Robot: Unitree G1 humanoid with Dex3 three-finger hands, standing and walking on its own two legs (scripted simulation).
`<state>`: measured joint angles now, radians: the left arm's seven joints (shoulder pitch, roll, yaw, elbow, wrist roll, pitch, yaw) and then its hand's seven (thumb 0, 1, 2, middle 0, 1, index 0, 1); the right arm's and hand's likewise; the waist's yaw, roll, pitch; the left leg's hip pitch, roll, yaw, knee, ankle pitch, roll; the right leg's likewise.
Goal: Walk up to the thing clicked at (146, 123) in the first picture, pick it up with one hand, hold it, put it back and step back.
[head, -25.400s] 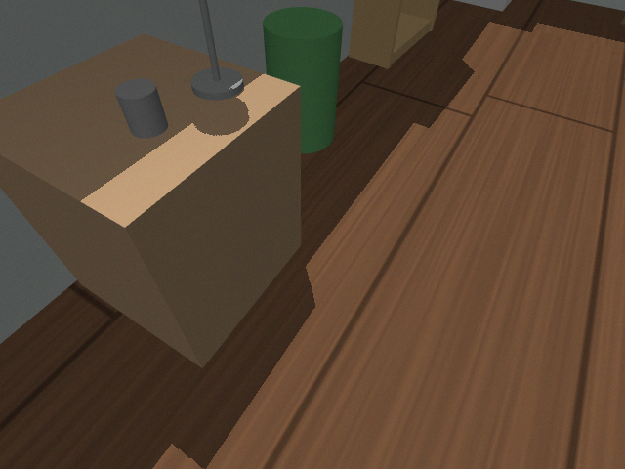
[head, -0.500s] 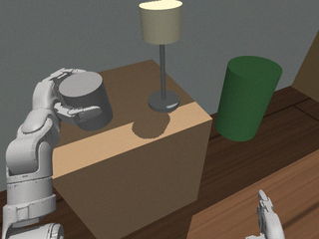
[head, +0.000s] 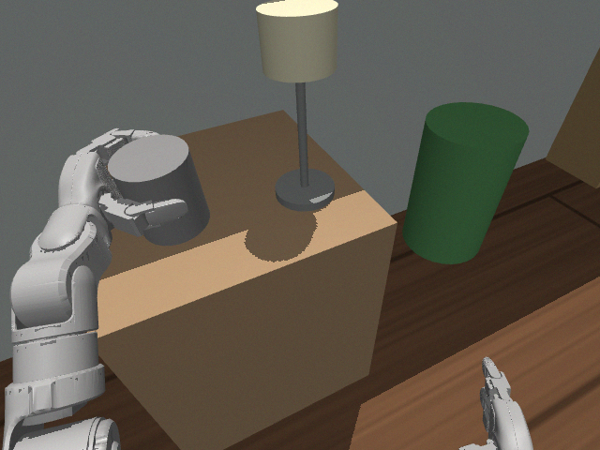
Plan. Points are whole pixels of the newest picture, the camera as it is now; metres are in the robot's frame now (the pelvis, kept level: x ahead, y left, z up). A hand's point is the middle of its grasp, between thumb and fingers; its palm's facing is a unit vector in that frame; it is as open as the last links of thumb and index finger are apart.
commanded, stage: hold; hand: left
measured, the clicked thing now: (166, 182) +0.37 +0.16 +0.22
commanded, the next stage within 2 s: crouch in 0.40 s
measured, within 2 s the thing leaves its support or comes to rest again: neither
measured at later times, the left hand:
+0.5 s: hand (149, 174) +0.36 +0.17 +0.24, palm faces +0.14 -0.99 +0.03, open 11.7 cm
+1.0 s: hand (167, 182) +0.43 +0.18 +0.18, palm faces +0.16 -0.99 +0.02, open 11.7 cm
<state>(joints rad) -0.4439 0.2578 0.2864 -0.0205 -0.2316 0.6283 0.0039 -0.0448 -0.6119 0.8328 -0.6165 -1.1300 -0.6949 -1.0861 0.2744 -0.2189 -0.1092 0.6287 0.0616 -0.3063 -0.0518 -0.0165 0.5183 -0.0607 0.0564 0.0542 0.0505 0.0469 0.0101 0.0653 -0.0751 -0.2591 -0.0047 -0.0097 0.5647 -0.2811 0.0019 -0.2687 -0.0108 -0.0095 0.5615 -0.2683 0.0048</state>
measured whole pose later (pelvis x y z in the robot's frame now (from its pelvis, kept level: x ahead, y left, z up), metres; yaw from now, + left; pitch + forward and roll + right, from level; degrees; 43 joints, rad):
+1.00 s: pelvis -0.02 +0.00 +0.00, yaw -1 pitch +2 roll +0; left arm -0.73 0.36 0.29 0.60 -0.16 0.30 0.00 -0.04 -0.61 0.82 -0.62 -1.12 -0.71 -1.08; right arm 0.26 -0.22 -0.06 0.62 0.04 -0.36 -0.06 -0.02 0.56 -0.05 0.06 0.05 0.05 0.05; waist -0.07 0.01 -0.03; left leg -0.37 0.00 0.00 0.59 -0.26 0.00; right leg -0.38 0.00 0.00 0.58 -0.24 0.01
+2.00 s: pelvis +0.02 +0.01 -0.02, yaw -2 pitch +14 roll -2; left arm -0.95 0.50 0.39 1.09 -0.09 -0.12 -0.04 -0.03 -0.61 0.81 -0.64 -1.09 -0.72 -1.06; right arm 0.29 -0.24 -0.02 0.34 0.01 -0.11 -0.01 -0.02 0.51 -0.06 0.06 0.05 0.05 0.05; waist -0.15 0.01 -0.10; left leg -0.64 0.03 0.00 0.79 -0.40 0.01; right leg -0.63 0.02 0.00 0.72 -0.34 0.01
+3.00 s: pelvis +0.03 +0.01 -0.06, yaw -3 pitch +24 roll -4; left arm -1.00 0.64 0.46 1.22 -0.03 -0.27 -0.07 -0.03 -0.61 0.79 -0.65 -1.08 -0.74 -1.04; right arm 0.29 -0.23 0.02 0.16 -0.03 -0.03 0.02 -0.01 0.51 -0.06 0.06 0.05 0.05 0.05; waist -0.25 0.02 -0.14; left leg -0.94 0.05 -0.02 1.01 -0.49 0.01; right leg -0.91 0.04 -0.02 0.91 -0.41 0.01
